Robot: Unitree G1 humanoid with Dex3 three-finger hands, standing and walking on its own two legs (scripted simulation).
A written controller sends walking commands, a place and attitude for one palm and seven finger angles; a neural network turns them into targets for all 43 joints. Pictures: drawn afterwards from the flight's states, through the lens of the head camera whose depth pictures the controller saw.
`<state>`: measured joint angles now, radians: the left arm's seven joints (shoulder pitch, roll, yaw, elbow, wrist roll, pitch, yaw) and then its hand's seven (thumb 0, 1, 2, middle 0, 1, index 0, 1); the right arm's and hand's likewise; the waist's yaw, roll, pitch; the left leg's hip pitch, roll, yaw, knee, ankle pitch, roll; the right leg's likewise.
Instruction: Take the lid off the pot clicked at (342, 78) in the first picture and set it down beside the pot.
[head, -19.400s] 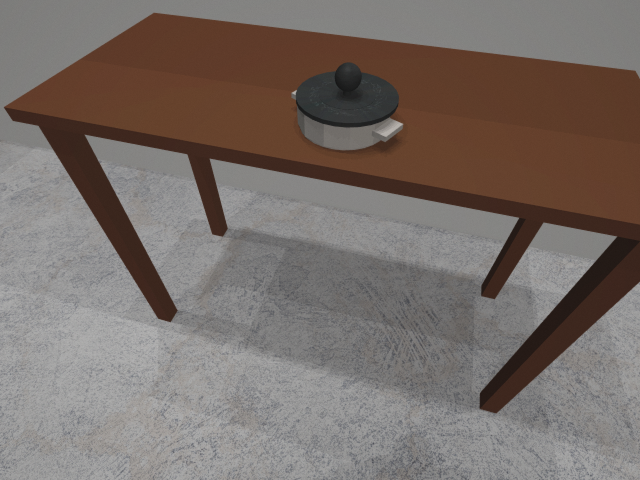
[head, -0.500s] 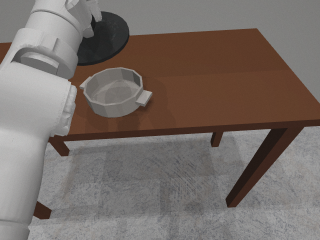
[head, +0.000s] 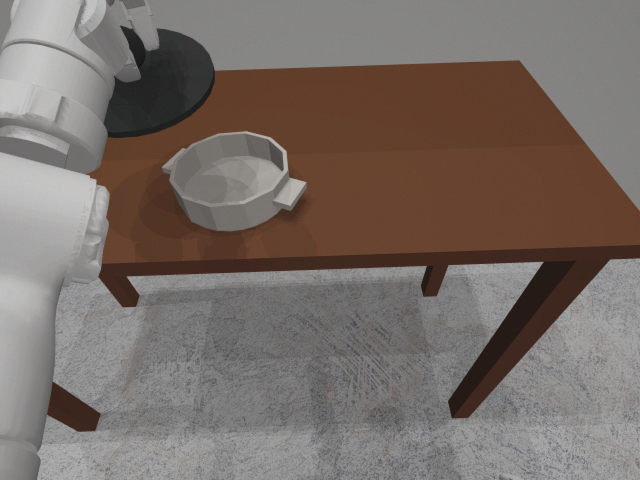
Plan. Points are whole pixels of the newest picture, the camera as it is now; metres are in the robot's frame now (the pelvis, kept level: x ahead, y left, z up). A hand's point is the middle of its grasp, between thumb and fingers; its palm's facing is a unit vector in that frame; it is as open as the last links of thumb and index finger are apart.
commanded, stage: move the lid sideways beside the pot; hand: left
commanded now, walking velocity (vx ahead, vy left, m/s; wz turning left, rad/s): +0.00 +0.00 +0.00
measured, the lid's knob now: (122, 49) +0.51 +0.19 +0.30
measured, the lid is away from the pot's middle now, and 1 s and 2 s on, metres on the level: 0.08 0.20 0.23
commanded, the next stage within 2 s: lower the lid onto the table in 1.60 s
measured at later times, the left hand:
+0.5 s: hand (57, 45) +0.48 +0.23 +0.32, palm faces -0.17 -0.11 -0.98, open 7.3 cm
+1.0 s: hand out of the picture +0.47 +0.29 +0.32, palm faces -0.16 -0.15 -0.98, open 7.3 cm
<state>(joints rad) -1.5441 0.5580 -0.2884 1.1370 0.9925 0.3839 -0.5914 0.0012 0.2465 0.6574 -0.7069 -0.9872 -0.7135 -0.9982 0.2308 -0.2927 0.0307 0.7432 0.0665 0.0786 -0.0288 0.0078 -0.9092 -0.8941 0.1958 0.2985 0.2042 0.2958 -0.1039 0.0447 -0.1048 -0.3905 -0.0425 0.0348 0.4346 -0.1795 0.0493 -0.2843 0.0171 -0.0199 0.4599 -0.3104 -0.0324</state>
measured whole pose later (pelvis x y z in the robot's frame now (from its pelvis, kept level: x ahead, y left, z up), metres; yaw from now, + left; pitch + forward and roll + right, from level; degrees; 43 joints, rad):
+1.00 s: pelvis +0.00 +0.02 +0.00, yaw +0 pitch +9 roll -1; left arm -1.54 0.78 -0.22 1.17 1.03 0.26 -0.61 0.00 0.25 0.66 -0.71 -0.99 -0.71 -1.00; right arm 0.27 -0.30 0.03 0.74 0.08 0.10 -0.04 0.01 -0.91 -0.89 0.20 0.30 0.21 0.30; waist -0.12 0.05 -0.10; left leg -0.44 -0.05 0.03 0.46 -0.18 0.07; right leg -0.31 0.01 -0.02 0.44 -0.29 -0.01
